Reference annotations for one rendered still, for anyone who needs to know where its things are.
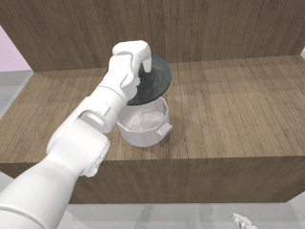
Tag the pot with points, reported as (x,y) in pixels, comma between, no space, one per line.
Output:
(145,125)

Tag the left robot hand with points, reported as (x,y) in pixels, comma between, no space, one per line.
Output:
(143,51)

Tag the left robot forearm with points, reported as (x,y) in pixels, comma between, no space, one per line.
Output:
(102,108)

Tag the table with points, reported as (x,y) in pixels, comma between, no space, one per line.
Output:
(236,98)

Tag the knob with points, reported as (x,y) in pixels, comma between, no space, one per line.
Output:
(141,71)

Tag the robot left upper arm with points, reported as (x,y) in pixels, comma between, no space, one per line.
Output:
(38,198)

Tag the lid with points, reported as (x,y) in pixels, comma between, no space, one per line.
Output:
(153,84)

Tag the right robot hand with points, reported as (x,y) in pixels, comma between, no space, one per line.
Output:
(242,222)

